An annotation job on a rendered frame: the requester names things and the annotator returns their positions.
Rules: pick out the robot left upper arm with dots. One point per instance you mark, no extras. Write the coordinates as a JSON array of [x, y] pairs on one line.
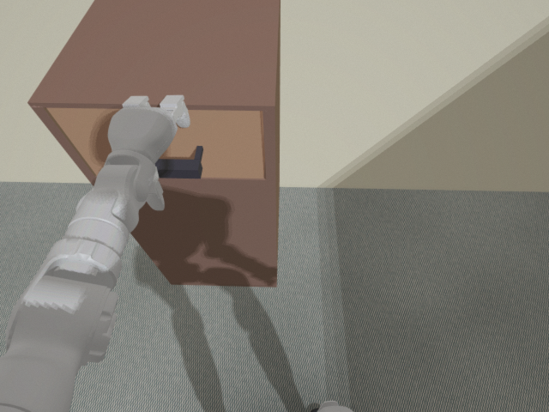
[[64, 325]]

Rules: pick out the drawer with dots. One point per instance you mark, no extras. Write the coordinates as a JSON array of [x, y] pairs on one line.
[[232, 141]]

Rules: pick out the robot left hand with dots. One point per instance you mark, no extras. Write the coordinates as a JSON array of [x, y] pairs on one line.
[[148, 131]]

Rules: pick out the cabinet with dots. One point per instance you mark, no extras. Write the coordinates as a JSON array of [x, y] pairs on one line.
[[220, 55]]

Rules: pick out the handle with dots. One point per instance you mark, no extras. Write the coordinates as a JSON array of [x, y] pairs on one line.
[[181, 169]]

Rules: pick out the left robot forearm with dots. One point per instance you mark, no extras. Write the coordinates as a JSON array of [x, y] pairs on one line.
[[91, 249]]

